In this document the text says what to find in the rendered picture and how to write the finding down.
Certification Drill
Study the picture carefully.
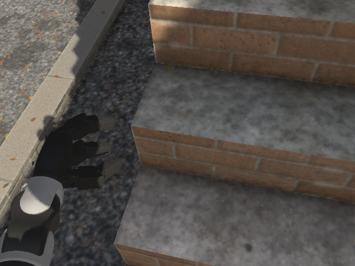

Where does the robot left hand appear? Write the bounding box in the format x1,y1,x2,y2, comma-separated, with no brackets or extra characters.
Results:
32,113,123,190

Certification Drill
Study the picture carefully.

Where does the left robot forearm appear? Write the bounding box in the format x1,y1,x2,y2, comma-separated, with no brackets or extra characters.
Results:
0,176,64,266

